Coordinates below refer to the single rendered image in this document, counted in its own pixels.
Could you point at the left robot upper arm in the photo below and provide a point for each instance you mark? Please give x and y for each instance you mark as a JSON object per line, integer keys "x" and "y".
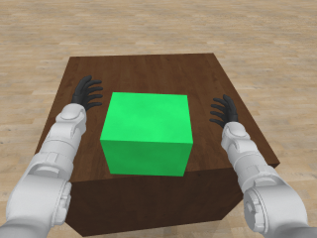
{"x": 39, "y": 204}

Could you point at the left robot hand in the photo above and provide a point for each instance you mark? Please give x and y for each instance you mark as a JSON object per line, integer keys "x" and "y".
{"x": 81, "y": 91}

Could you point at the right robot upper arm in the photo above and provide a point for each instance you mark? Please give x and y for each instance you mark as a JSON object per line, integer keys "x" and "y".
{"x": 276, "y": 211}

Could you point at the left robot forearm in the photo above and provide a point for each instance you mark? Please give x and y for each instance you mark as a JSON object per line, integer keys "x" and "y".
{"x": 55, "y": 158}

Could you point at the pedestal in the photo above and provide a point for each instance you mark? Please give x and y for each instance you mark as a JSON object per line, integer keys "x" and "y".
{"x": 104, "y": 203}

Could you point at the right robot hand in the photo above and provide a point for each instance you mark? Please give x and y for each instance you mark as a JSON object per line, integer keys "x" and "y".
{"x": 230, "y": 111}

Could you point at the right robot forearm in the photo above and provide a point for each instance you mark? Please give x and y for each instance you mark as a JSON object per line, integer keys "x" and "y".
{"x": 247, "y": 161}

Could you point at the carton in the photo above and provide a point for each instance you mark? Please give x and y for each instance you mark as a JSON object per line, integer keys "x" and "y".
{"x": 147, "y": 134}

